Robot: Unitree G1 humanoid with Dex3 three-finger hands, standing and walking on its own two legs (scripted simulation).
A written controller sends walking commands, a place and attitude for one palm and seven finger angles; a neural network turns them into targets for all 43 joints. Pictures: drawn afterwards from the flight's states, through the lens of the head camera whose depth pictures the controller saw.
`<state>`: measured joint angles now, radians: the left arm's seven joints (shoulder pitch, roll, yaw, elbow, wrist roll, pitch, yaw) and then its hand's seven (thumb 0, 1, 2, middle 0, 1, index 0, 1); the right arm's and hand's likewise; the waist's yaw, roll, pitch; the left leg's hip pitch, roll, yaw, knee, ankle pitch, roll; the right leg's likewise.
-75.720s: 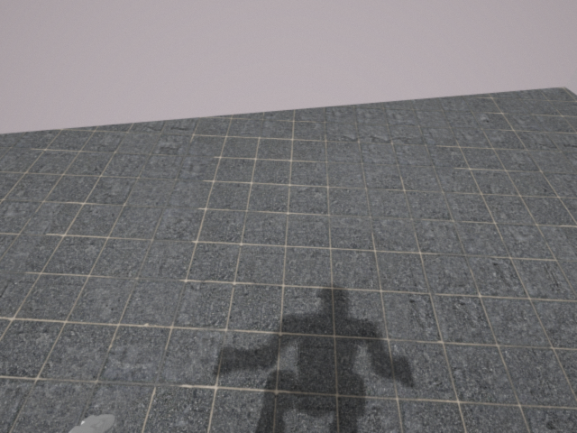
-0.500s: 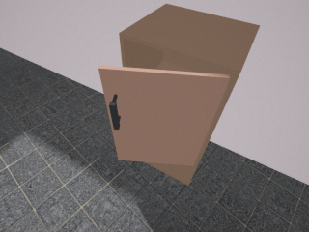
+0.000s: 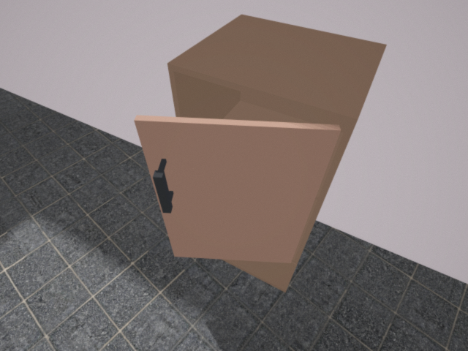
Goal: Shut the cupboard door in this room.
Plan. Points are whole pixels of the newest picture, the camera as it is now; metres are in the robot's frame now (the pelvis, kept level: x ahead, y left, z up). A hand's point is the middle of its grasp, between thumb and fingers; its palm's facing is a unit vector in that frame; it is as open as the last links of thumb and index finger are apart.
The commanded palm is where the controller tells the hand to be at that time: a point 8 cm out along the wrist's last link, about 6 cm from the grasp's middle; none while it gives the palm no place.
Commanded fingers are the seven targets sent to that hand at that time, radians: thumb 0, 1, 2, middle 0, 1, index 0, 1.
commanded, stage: come to a stop and stand still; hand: left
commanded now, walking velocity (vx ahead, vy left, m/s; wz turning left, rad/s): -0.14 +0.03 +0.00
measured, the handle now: (165, 186) +0.47 +0.19 -0.04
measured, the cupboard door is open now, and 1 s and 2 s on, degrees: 25 25 25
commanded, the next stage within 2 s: look again from close up in 0.86 s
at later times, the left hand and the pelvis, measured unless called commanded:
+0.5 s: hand out of the picture +0.02 +0.17 -0.18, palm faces +0.03 -0.98 -0.21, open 7.3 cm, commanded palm none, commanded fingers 0.00 0.90 0.90 -0.20 -0.30 -0.20 -0.30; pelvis -0.01 -0.01 +0.00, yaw +0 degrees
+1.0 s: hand out of the picture -0.02 +0.18 -0.18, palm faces +0.00 -0.98 -0.19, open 7.4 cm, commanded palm none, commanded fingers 0.00 0.90 0.90 -0.20 -0.30 -0.20 -0.30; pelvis -0.01 +0.01 +0.00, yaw +1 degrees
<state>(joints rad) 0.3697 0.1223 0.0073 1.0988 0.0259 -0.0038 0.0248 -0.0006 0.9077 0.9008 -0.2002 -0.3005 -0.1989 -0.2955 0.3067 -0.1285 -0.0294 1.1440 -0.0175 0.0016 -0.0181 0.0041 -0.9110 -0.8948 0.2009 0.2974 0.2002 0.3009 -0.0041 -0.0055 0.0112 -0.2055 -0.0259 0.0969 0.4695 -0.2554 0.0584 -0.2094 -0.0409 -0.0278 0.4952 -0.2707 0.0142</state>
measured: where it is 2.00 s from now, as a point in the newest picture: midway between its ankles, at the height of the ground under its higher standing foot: outside the picture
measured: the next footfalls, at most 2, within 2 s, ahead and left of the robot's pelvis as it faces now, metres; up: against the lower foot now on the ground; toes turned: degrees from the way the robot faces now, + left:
none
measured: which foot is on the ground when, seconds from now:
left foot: down 0.00-1.00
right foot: down 0.00-1.00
